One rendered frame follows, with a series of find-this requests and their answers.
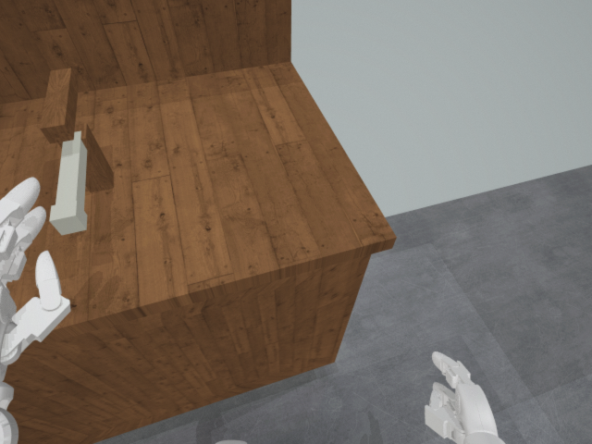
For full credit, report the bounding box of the counter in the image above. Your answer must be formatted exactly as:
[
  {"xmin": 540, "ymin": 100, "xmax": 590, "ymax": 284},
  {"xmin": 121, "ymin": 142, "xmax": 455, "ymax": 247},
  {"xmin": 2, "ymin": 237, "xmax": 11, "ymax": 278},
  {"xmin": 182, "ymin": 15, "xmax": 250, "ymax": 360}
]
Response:
[{"xmin": 0, "ymin": 0, "xmax": 397, "ymax": 444}]

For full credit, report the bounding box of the left robot forearm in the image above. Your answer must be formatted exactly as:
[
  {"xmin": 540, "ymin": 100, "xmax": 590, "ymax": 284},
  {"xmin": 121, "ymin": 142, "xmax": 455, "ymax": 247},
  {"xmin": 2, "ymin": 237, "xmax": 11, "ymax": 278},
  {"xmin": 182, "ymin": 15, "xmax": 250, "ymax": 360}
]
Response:
[{"xmin": 0, "ymin": 382, "xmax": 19, "ymax": 444}]

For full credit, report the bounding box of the left robot hand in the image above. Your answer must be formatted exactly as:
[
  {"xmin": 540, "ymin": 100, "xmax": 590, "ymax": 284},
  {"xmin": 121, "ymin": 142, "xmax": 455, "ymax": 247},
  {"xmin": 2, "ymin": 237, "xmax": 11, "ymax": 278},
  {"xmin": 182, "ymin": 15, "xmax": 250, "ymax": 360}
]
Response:
[{"xmin": 0, "ymin": 177, "xmax": 71, "ymax": 382}]

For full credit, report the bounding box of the tap lever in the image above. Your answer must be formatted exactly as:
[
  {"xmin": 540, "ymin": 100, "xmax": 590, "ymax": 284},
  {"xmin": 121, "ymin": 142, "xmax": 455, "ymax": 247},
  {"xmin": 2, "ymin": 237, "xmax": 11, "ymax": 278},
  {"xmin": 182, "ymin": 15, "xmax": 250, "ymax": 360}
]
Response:
[{"xmin": 49, "ymin": 131, "xmax": 87, "ymax": 235}]

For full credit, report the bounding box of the right robot hand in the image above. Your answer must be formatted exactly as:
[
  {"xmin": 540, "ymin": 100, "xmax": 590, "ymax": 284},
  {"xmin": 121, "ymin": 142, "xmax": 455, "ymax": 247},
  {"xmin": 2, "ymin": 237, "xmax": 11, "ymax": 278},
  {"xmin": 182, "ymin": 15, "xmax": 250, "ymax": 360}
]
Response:
[{"xmin": 425, "ymin": 351, "xmax": 499, "ymax": 444}]

